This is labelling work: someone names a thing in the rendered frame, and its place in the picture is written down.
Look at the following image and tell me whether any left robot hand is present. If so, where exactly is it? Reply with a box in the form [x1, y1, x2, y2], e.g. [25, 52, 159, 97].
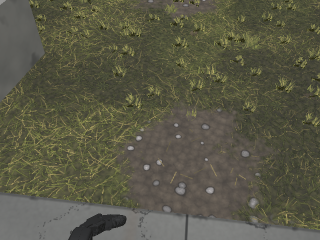
[68, 213, 127, 240]

